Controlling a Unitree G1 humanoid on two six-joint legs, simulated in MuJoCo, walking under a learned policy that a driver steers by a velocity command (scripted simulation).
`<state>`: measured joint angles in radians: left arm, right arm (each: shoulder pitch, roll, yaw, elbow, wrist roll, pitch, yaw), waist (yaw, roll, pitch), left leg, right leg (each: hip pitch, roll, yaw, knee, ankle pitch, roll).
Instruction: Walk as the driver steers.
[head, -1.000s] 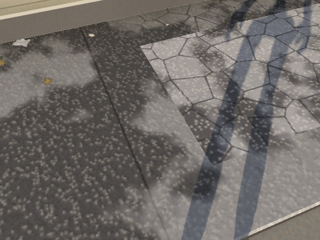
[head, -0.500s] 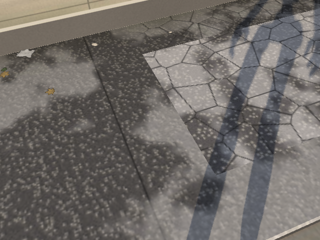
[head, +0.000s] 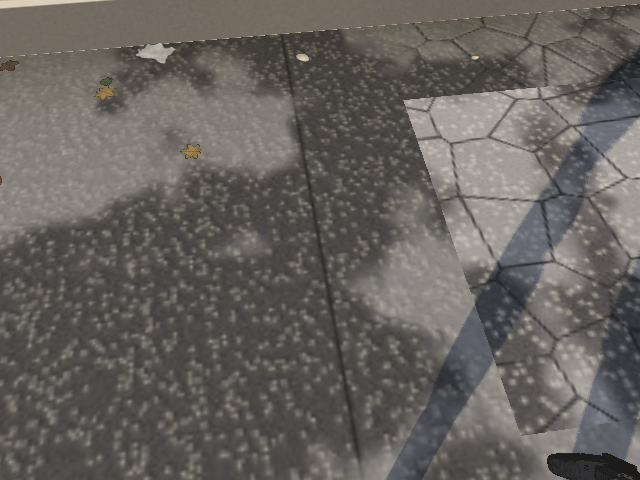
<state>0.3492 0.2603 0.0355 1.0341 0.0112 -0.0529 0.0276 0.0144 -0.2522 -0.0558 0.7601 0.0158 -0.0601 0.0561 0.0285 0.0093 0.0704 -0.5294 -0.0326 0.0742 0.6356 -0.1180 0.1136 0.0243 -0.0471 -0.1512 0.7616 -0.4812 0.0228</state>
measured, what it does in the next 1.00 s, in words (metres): walks ahead, turning left: right foot, then left foot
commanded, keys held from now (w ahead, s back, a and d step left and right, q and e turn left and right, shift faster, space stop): q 0.38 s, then w+q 0.14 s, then w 0.48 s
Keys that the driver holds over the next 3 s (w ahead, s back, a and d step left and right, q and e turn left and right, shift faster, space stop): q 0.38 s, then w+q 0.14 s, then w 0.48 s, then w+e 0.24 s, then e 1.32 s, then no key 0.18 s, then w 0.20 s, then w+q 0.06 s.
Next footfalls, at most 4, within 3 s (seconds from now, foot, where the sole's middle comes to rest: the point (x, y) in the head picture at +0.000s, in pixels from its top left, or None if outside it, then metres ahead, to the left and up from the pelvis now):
0.48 right None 0.29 -0.11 -0.75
0.92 left None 0.35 0.21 -0.75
1.42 right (290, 345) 0.73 0.12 -0.75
1.88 left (191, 345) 0.72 0.34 -0.75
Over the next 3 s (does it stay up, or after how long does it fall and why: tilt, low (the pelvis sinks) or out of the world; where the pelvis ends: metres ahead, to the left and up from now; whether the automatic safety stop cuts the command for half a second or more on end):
stays up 0.65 0.19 0.04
